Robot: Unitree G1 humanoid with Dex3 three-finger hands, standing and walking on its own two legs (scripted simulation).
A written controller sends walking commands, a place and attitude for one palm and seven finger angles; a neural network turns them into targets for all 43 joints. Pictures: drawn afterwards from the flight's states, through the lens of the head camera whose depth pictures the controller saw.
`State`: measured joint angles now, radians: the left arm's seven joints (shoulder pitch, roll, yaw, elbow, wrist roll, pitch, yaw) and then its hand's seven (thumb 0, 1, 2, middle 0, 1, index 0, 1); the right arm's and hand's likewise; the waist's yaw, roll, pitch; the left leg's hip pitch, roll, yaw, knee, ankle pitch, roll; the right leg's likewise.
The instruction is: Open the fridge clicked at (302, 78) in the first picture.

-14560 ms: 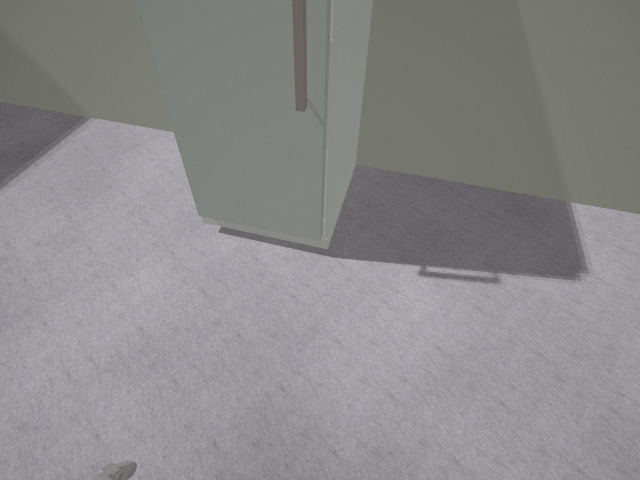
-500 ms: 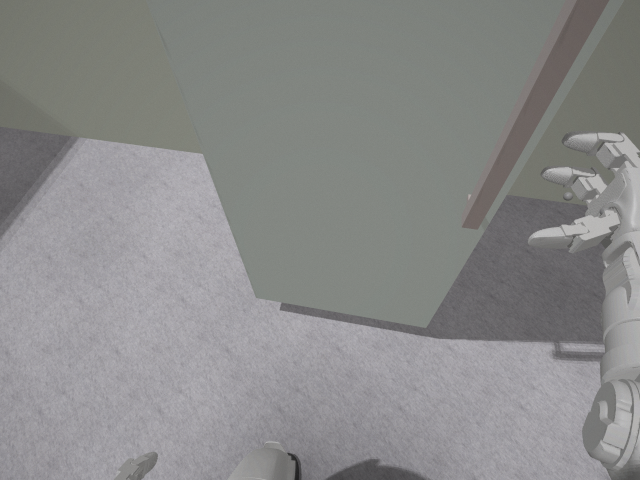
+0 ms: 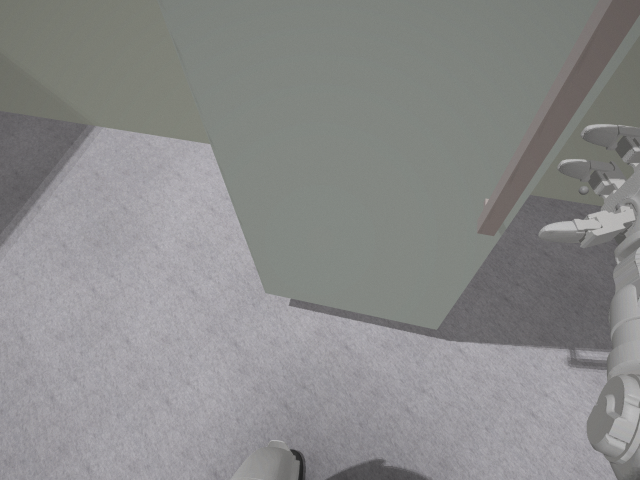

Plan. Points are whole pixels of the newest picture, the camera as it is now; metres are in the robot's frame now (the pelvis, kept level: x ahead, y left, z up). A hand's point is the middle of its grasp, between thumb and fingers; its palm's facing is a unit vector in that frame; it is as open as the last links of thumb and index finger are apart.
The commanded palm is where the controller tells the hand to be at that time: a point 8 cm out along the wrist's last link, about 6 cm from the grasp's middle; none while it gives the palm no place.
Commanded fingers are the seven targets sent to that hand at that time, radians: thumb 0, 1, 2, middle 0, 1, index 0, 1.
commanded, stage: move the hooked fingers beside the handle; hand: right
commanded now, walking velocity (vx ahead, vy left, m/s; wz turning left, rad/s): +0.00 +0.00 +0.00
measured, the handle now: (550, 106) +0.53 -0.18 +0.16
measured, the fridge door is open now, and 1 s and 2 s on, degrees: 0 0 0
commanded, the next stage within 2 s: feel for the door with the fingertips in 0.50 s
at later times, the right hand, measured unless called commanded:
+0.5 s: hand (578, 192) +0.46 -0.22 +0.11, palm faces +0.06 +1.00 -0.01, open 14.0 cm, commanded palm +0.43 -0.28 +0.11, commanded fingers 0.00 0.50 -0.30 0.30 1.20 0.30 1.20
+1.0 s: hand (546, 190) +0.46 -0.19 +0.10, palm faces +0.04 +1.00 +0.00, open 14.0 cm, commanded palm +0.43 -0.25 +0.10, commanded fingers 0.00 0.50 -0.30 0.30 1.20 0.30 1.20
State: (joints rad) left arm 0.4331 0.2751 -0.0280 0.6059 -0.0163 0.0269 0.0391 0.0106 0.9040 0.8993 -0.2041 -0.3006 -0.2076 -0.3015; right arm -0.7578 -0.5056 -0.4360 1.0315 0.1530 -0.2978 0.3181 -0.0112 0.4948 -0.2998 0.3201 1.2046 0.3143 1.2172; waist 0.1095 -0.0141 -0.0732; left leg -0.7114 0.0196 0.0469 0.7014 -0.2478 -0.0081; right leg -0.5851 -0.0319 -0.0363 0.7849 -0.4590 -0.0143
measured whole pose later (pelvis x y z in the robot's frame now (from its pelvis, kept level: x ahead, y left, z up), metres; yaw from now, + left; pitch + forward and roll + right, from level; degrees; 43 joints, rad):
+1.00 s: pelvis -0.01 +0.00 +0.00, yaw -1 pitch +14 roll +1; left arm 0.39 0.27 -0.02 0.61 -0.01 0.01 0.03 0.01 0.90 0.90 -0.20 -0.30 -0.21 -0.30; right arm -0.80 -0.41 -0.35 1.03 0.12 -0.31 0.22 -0.01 0.50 -0.30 0.30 1.20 0.30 1.20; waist 0.11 -0.01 -0.07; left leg -0.71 0.03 0.06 0.72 -0.25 -0.01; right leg -0.59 -0.02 -0.02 0.80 -0.45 -0.01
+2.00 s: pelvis -0.01 +0.00 +0.00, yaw -1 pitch +15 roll +1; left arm 0.42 0.26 -0.03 0.60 0.00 0.03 0.02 0.01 0.90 0.90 -0.20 -0.30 -0.21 -0.30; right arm -0.84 -0.43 -0.37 1.09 0.11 -0.33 0.21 -0.01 0.50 -0.30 0.31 1.20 0.31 1.21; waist 0.13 -0.02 -0.08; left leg -0.74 0.03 0.05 0.73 -0.24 -0.01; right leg -0.62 -0.02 -0.03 0.82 -0.46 -0.01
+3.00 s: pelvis -0.01 +0.01 +0.00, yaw -1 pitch +15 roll +1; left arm 0.40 0.26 -0.02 0.62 0.01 0.01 0.01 0.01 0.90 0.90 -0.20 -0.30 -0.21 -0.30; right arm -0.86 -0.38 -0.34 1.10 0.10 -0.36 0.13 -0.01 0.50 -0.30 0.30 1.20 0.30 1.20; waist 0.13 -0.01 -0.07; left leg -0.74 0.03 0.05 0.73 -0.25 0.00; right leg -0.61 -0.02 -0.03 0.81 -0.45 -0.01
